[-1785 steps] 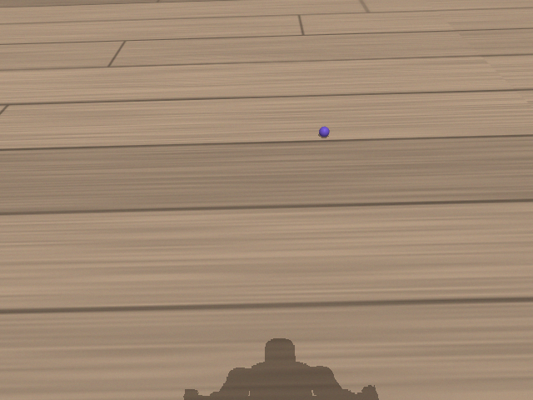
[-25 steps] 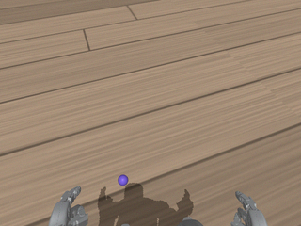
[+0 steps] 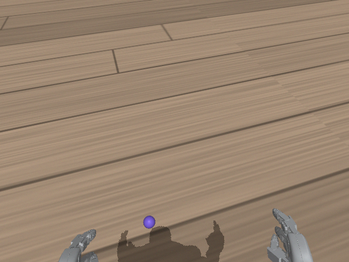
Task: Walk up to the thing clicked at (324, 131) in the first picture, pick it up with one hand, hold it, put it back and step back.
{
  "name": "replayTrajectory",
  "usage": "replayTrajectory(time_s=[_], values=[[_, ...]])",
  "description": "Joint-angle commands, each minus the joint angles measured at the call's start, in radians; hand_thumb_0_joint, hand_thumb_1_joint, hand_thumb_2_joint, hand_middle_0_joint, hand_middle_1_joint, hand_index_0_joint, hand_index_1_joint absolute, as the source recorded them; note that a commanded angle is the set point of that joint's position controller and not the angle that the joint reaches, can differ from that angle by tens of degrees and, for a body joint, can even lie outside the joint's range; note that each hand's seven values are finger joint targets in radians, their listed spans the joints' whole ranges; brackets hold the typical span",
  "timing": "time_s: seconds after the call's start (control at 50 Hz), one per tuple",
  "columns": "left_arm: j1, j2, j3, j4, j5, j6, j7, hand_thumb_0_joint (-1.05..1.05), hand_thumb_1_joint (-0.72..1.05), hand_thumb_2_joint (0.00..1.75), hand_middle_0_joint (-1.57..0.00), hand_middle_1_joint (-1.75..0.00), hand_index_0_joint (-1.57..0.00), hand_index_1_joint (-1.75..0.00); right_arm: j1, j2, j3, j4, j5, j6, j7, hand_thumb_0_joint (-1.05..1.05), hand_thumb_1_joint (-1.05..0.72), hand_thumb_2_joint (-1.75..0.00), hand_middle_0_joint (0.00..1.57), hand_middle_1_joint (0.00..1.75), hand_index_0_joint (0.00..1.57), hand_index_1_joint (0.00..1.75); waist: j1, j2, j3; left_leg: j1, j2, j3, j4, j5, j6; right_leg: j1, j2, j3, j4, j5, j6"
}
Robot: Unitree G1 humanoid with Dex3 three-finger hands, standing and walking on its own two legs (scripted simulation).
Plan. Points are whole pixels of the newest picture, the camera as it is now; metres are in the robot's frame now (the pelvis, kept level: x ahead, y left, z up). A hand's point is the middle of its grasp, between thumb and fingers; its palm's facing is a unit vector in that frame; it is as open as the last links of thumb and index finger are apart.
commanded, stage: home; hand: left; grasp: from above
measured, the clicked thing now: (149, 222) +0.48 +0.15 -0.68
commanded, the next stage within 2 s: stand in 1.66 s
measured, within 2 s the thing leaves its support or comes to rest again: neither
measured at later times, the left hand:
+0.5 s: hand out of the picture +0.16 +0.18 -0.05, palm faces +0.04 -0.98 -0.21, open 7.4 cm
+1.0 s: hand out of the picture +0.16 +0.18 -0.05, palm faces +0.04 -0.98 -0.21, open 7.4 cm
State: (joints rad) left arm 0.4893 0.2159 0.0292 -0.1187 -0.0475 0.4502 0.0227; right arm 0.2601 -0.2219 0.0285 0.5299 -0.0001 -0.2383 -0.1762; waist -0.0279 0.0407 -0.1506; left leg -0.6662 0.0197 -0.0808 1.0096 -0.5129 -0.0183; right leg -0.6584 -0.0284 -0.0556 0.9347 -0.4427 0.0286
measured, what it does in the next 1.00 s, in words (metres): stands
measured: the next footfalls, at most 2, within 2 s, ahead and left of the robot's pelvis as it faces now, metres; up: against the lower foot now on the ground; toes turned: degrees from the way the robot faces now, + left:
none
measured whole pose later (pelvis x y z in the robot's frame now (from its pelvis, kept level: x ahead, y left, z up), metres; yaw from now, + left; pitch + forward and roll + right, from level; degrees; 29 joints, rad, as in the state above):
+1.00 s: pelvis +0.00 +0.00 +0.00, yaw +0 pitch +10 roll -3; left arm 0.49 0.22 0.03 -0.13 -0.05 0.46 0.02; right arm 0.28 -0.22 0.02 0.54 0.00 -0.25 -0.18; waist -0.03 0.05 -0.15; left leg -0.67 0.02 -0.08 1.02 -0.52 -0.02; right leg -0.67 -0.02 -0.05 0.95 -0.45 0.03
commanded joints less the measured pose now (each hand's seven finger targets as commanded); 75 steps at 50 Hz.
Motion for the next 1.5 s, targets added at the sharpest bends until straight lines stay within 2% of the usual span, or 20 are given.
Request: replayTrajectory(time_s=[0.0, 0.1, 0.16, 0.46, 0.64, 0.98, 1.0, 1.08, 1.1, 1.12, 1.14, 1.18, 1.2, 1.24, 1.28, 1.34, 1.38, 1.42, 1.44, 1.48], values=[[-0.024, 0.111, 0.058, -0.193, 0.011, -0.047, 0.008, 0.0, 0.9, 0.9, -0.2, -0.3, -0.2, -0.3, -0.051, -0.123, -0.05, -0.143, 0.005, -0.053, -0.013, 0.0, -0.9, -0.9, 0.2, 0.3, 0.2, 0.3, -0.011, 0.026, -0.102, 0.077, -0.028, 0.034, -0.178, 0.277, 0.02, 0.09, 0.046, -0.022, -0.131, 0.202, -0.031], [-0.002, 0.104, 0.062, -0.183, 0.001, -0.039, 0.007, 0.0, 0.9, 0.9, -0.2, -0.3, -0.2, -0.3, -0.051, -0.123, -0.052, -0.145, 0.006, -0.054, -0.011, 0.0, -0.9, -0.9, 0.2, 0.3, 0.2, 0.3, -0.004, 0.005, -0.105, 0.067, -0.024, 0.028, -0.175, 0.297, 0.019, 0.097, 0.047, -0.028, -0.127, 0.214, -0.031], [-0.018, 0.107, 0.06, -0.186, 0.003, -0.04, 0.007, 0.0, 0.9, 0.9, -0.2, -0.3, -0.2, -0.3, -0.049, -0.123, -0.053, -0.148, 0.006, -0.055, -0.012, 0.0, -0.9, -0.9, 0.2, 0.3, 0.2, 0.3, -0.012, -0.015, -0.096, 0.052, -0.028, 0.035, -0.173, 0.259, 0.026, 0.094, 0.046, -0.024, -0.137, 0.193, -0.027], [-0.03, 0.109, 0.062, -0.184, 0.003, -0.037, 0.002, 0.0, 0.9, 0.9, -0.2, -0.3, -0.2, -0.3, -0.053, -0.123, -0.051, -0.144, 0.008, -0.064, -0.016, 0.0, -0.9, -0.9, 0.2, 0.3, 0.2, 0.3, -0.007, 0.001, -0.057, 0.028, -0.023, 0.029, -0.195, 0.139, 0.027, 0.057, 0.047, -0.023, -0.149, 0.089, -0.024], [-0.032, 0.113, 0.062, -0.215, 0.001, -0.04, 0.001, 0.0, 0.9, 0.9, -0.2, -0.3, -0.2, -0.3, -0.048, -0.122, -0.054, -0.142, 0.009, -0.071, -0.019, 0.0, -0.9, -0.9, 0.2, 0.3, 0.2, 0.3, -0.011, 0.009, -0.099, 0.046, -0.025, 0.038, -0.178, 0.176, 0.027, 0.074, 0.042, -0.017, -0.144, 0.122, -0.024], [-0.018, 0.112, 0.061, -0.211, 0.003, -0.038, 0.002, 0.0, 0.9, 0.9, -0.2, -0.3, -0.2, -0.3, -0.052, -0.121, -0.056, -0.141, 0.009, -0.07, -0.018, 0.0, -0.9, -0.9, 0.2, 0.3, 0.2, 0.3, -0.006, 0.003, -0.078, 0.039, -0.023, 0.038, -0.171, 0.199, 0.025, 0.074, 0.044, -0.02, -0.138, 0.142, -0.024], [-0.017, 0.115, 0.065, -0.223, 0.0, -0.038, 0.001, 0.0, 0.9, 0.9, -0.2, -0.3, -0.2, -0.3, -0.045, -0.123, -0.057, -0.139, 0.008, -0.07, -0.018, 0.0, -0.9, -0.9, 0.2, 0.3, 0.2, 0.3, -0.008, 0.019, -0.107, 0.059, -0.02, 0.032, -0.172, 0.235, 0.021, 0.082, 0.045, -0.02, -0.126, 0.166, -0.028], [0.0, 0.106, 0.055, -0.209, 0.001, -0.038, 0.002, 0.0, 0.9, 0.9, -0.2, -0.3, -0.2, -0.3, -0.043, -0.117, -0.056, -0.141, 0.008, -0.065, -0.018, 0.0, -0.9, -0.9, 0.2, 0.3, 0.2, 0.3, -0.008, 0.007, -0.101, 0.053, -0.023, 0.036, -0.158, 0.263, 0.023, 0.08, 0.046, -0.021, -0.125, 0.197, -0.024], [-0.015, 0.131, 0.082, -0.216, 0.0, -0.039, 0.006, 0.0, 0.9, 0.9, -0.2, -0.3, -0.2, -0.3, -0.044, -0.125, -0.062, -0.143, 0.008, -0.064, -0.02, 0.0, -0.9, -0.9, 0.2, 0.3, 0.2, 0.3, -0.008, -0.007, -0.111, 0.043, -0.022, 0.036, -0.156, 0.25, 0.025, 0.087, 0.045, -0.019, -0.126, 0.185, -0.025], [-0.006, 0.109, 0.054, -0.217, 0.001, -0.041, 0.003, 0.0, 0.9, 0.9, -0.2, -0.3, -0.2, -0.3, -0.043, -0.118, -0.054, -0.143, 0.008, -0.063, -0.017, 0.0, -0.9, -0.9, 0.2, 0.3, 0.2, 0.3, -0.009, 0.004, -0.1, 0.049, -0.022, 0.03, -0.164, 0.263, 0.021, 0.083, 0.045, -0.022, -0.121, 0.193, -0.027], [-0.011, 0.125, 0.07, -0.221, 0.001, -0.042, 0.005, 0.0, 0.9, 0.9, -0.2, -0.3, -0.2, -0.3, -0.044, -0.125, -0.061, -0.142, 0.007, -0.062, -0.018, 0.0, -0.9, -0.9, 0.2, 0.3, 0.2, 0.3, -0.008, 0.008, -0.107, 0.05, -0.021, 0.033, -0.159, 0.256, 0.022, 0.083, 0.046, -0.02, -0.121, 0.186, -0.027], [0.003, 0.099, 0.05, -0.215, -0.001, -0.042, 0.0, 0.0, 0.9, 0.9, -0.2, -0.3, -0.2, -0.3, -0.037, -0.12, -0.058, -0.138, 0.007, -0.06, -0.016, 0.0, -0.9, -0.9, 0.2, 0.3, 0.2, 0.3, -0.011, 0.016, -0.126, 0.068, -0.015, 0.026, -0.16, 0.314, 0.014, 0.089, 0.047, -0.023, -0.104, 0.22, -0.032], [0.0, 0.113, 0.059, -0.224, -0.002, -0.042, 0.001, 0.0, 0.9, 0.9, -0.2, -0.3, -0.2, -0.3, -0.037, -0.123, -0.059, -0.141, 0.009, -0.057, -0.015, 0.0, -0.9, -0.9, 0.2, 0.3, 0.2, 0.3, -0.004, 0.034, -0.122, 0.067, -0.018, 0.027, -0.158, 0.32, 0.014, 0.089, 0.046, -0.023, -0.107, 0.231, -0.03], [-0.006, 0.128, 0.072, -0.212, 0.001, -0.04, 0.005, 0.0, 0.9, 0.9, -0.2, -0.3, -0.2, -0.3, -0.04, -0.129, -0.064, -0.143, 0.009, -0.055, -0.015, 0.0, -0.9, -0.9, 0.2, 0.3, 0.2, 0.3, -0.005, -0.002, -0.112, 0.055, -0.02, 0.032, -0.152, 0.296, 0.021, 0.092, 0.045, -0.021, -0.117, 0.219, -0.027], [-0.017, 0.117, 0.055, -0.216, 0.003, -0.04, 0.004, 0.0, 0.9, 0.9, -0.2, -0.3, -0.2, -0.3, -0.043, -0.123, -0.057, -0.145, 0.007, -0.055, -0.014, 0.0, -0.9, -0.9, 0.2, 0.3, 0.2, 0.3, -0.016, 0.01, -0.108, 0.056, -0.021, 0.031, -0.157, 0.289, 0.02, 0.084, 0.046, -0.019, -0.117, 0.216, -0.027], [0.0, 0.116, 0.059, -0.22, 0.002, -0.041, 0.005, 0.0, 0.9, 0.9, -0.2, -0.3, -0.2, -0.3, -0.041, -0.119, -0.059, -0.146, 0.008, -0.052, -0.015, 0.0, -0.9, -0.9, 0.2, 0.3, 0.2, 0.3, -0.004, 0.018, -0.111, 0.055, -0.017, 0.025, -0.16, 0.292, 0.015, 0.082, 0.046, -0.025, -0.109, 0.208, -0.029], [0.006, 0.121, 0.064, -0.222, 0.0, -0.039, 0.003, 0.0, 0.9, 0.9, -0.2, -0.3, -0.2, -0.3, -0.039, -0.126, -0.062, -0.147, 0.008, -0.049, -0.011, 0.0, -0.9, -0.9, 0.2, 0.3, 0.2, 0.3, -0.004, 0.024, -0.125, 0.061, -0.016, 0.022, -0.16, 0.313, 0.013, 0.088, 0.047, -0.024, -0.104, 0.22, -0.032], [-0.003, 0.126, 0.065, -0.216, 0.001, -0.035, 0.005, 0.0, 0.9, 0.9, -0.2, -0.3, -0.2, -0.3, -0.04, -0.132, -0.065, -0.146, 0.01, -0.047, -0.012, 0.0, -0.9, -0.9, 0.2, 0.3, 0.2, 0.3, -0.009, 0.005, -0.097, 0.051, -0.016, 0.025, -0.162, 0.284, 0.018, 0.08, 0.045, -0.021, -0.112, 0.2, -0.03], [-0.013, 0.114, 0.05, -0.223, -0.001, -0.035, 0.003, 0.0, 0.9, 0.9, -0.2, -0.3, -0.2, -0.3, -0.038, -0.127, -0.059, -0.145, 0.009, -0.046, -0.01, 0.0, -0.9, -0.9, 0.2, 0.3, 0.2, 0.3, -0.011, 0.023, -0.093, 0.054, -0.017, 0.024, -0.164, 0.277, 0.017, 0.072, 0.045, -0.021, -0.113, 0.198, -0.029], [0.002, 0.11, 0.061, -0.215, -0.002, -0.033, 0.004, 0.0, 0.9, 0.9, -0.2, -0.3, -0.2, -0.3, -0.04, -0.119, -0.058, -0.151, 0.008, -0.048, -0.011, 0.0, -0.9, -0.9, 0.2, 0.3, 0.2, 0.3, -0.009, 0.007, -0.11, 0.052, -0.018, 0.027, -0.154, 0.284, 0.019, 0.082, 0.046, -0.024, -0.114, 0.209, -0.026]])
